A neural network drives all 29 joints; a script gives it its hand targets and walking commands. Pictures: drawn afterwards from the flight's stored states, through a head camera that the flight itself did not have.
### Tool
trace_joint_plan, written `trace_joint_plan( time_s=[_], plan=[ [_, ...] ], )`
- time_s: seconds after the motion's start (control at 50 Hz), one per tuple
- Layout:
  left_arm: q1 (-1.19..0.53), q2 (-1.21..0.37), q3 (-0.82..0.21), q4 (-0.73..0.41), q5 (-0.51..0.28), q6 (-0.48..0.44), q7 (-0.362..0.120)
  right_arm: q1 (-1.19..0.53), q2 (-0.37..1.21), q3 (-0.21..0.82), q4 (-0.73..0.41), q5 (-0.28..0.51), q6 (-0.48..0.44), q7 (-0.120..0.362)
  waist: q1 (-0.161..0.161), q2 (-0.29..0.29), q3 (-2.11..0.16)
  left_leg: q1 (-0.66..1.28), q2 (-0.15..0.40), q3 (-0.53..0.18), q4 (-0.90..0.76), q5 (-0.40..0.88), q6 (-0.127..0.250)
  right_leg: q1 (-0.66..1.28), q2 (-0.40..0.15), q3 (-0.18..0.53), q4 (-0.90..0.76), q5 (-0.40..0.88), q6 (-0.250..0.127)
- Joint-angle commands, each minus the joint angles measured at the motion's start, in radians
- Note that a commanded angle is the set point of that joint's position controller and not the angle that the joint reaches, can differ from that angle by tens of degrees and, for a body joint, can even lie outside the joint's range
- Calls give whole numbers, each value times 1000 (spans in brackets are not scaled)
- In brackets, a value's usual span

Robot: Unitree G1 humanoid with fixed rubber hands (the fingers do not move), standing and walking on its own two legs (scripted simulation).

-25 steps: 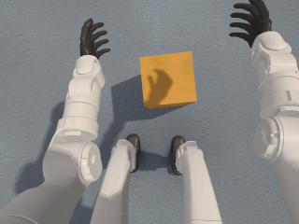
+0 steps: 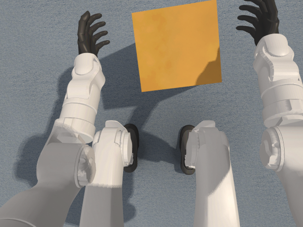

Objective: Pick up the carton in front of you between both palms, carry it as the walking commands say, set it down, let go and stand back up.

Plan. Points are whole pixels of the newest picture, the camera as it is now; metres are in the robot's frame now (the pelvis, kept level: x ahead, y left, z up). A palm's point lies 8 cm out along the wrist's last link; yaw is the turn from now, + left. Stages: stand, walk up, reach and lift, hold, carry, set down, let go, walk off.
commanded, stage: reach and lift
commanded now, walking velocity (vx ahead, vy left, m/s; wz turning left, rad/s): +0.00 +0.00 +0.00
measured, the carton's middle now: (174, 56) +0.49 -0.07 -0.34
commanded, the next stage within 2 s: none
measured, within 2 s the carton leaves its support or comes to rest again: leaves its support in 1.18 s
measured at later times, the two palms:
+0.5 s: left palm (104, 50) +0.51 +0.13 -0.27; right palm (233, 44) +0.50 -0.23 -0.29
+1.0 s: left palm (119, 50) +0.50 +0.09 -0.26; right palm (229, 40) +0.51 -0.22 -0.27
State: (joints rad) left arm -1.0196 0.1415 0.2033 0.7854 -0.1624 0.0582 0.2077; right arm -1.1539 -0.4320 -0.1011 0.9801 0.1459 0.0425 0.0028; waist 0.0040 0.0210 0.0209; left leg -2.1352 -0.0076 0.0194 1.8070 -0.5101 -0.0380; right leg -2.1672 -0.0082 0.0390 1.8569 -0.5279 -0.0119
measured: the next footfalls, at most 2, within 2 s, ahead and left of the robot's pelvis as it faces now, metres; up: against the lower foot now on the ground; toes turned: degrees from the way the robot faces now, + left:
none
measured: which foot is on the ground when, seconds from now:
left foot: down 0.00-1.00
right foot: down 0.00-1.00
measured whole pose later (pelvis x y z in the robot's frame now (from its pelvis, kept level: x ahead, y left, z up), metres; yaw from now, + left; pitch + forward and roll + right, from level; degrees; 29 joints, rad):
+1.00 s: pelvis -0.02 +0.00 -0.09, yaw +0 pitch +38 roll +4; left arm -1.43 0.13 0.21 1.17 -0.19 -0.02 0.24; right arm -1.52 -0.43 0.11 1.31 0.22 0.01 -0.04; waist 0.00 0.07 0.32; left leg -2.25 -0.03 0.00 2.11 -0.51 -0.06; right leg -2.28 -0.01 0.03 2.16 -0.53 -0.03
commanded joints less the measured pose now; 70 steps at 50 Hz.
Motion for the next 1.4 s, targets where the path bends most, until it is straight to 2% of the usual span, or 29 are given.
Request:
trace_joint_plan(
  time_s=[0.0, 0.08, 0.16, 0.24, 0.28, 0.34, 0.48, 0.54, 0.7, 0.84, 0.9, 0.94, 0.98, 1.02, 1.08, 1.18, 1.28, 1.32, 1.38],
  plan=[
    [-240, 92, -24, -113, -37, 0, 20, -309, -174, 9, -106, 36, -10, -7, -23, -91, -1183, 601, -67, 48, -34, 305, -31, 661, 29, -37, -95, 348, 32],
    [-323, 99, -26, -30, -43, 12, 24, -378, -180, 30, -11, 54, 2, -6, -21, -93, -1025, 515, -54, 44, 17, 169, -25, 561, 12, -26, -54, 192, 25],
    [-402, 121, -20, 78, -36, -2, 16, -451, -184, 52, 94, 62, -8, -6, -11, -90, -886, 449, -44, 39, 74, 117, -22, 485, -2, -8, -11, 120, 19],
    [-462, 138, -27, 159, -45, -25, 6, -513, -190, 80, 163, 78, -28, -13, -5, -90, -827, 424, -39, 36, 134, 125, -21, 467, -10, 7, 38, 123, 14],
    [-466, 107, -58, 215, -86, -36, -7, -532, -194, 101, 166, 84, -41, -20, -27, -107, -818, 410, -40, 34, 164, 148, -22, 488, -14, 12, 57, 156, 10],
    [-462, 102, -81, 278, -123, -45, -23, -538, -202, 121, 153, 86, -54, -32, -44, -130, -835, 374, -42, 35, 201, 179, -24, 550, -20, 18, 89, 222, 10],
    [-451, 90, -102, 272, -174, -68, -9, -565, -190, 159, 66, 96, -56, -37, -36, -170, -928, 353, -58, 56, 239, 249, -26, 674, -17, 16, 138, 330, 16],
    [-421, 89, -98, 279, -168, -72, -5, -518, -165, 157, 73, 90, -48, -38, -38, -179, -923, 326, -67, 63, 238, 254, -23, 694, -12, 18, 136, 360, 21],
    [-426, 93, -46, 281, -95, -81, -3, -496, -112, 143, 135, 77, -46, -31, -13, -133, -769, 289, -67, 51, 217, 219, -22, 537, -4, 29, 113, 286, 20],
    [-522, -31, -94, 280, -89, -90, -7, -572, -8, 196, 179, 84, -60, -27, -27, -101, -732, 353, -83, 37, 199, 205, -23, 470, 9, 20, 87, 220, 4],
    [-548, -88, -57, 298, -33, -93, -5, -614, 111, 233, 194, 83, -57, -15, 14, -106, -730, 380, -96, 39, 196, 204, -18, 454, 22, 19, 83, 194, 5],
    [-655, -314, -102, 276, -13, -87, -52, -721, 367, 295, 178, 92, -48, 32, 19, -112, -741, 364, -113, 42, 202, 207, -11, 454, 39, 20, 82, 212, 0],
    [-753, -528, -104, 260, 24, -65, -115, -798, 600, 308, 165, 61, -30, 91, 16, -117, -735, 346, -131, 51, 212, 197, -8, 449, 55, 16, 88, 217, -5],
    [-800, -658, -89, 229, 58, -36, -166, -812, 734, 291, 142, 31, -6, 135, 7, -116, -729, 315, -145, 63, 222, 174, -4, 440, 67, 6, 93, 212, -7],
    [-843, -769, -83, 175, 69, -4, -213, -805, 861, 268, 106, 4, 25, 170, -17, -116, -765, 308, -156, 69, 242, 176, 1, 437, 78, -10, 106, 231, -9],
    [-863, -931, -157, 86, 21, 26, -243, -816, 1004, 288, -63, 27, 47, 182, -40, -101, -998, 361, -166, 92, 270, 286, -2, 580, 91, -35, 128, 388, -8],
    [-854, -1053, -253, -73, -16, 80, -255, -780, 1117, 356, -310, 37, 104, 172, -54, -172, -1302, 318, -176, 117, 241, 318, -8, 904, 106, -53, 107, 531, 12],
    [-888, -1080, -304, -174, -16, 110, -261, -750, 1178, 371, -370, 20, 143, 172, -60, -189, -1384, 306, -181, 121, 211, 285, -5, 977, 116, -62, 84, 514, 24],
    [-905, -1113, -364, -280, 0, 151, -263, -693, 1259, 363, -403, -15, 200, 171, -64, -164, -1393, 345, -188, 113, 142, 201, 1, 945, 129, -80, 33, 404, 32]
  ],
)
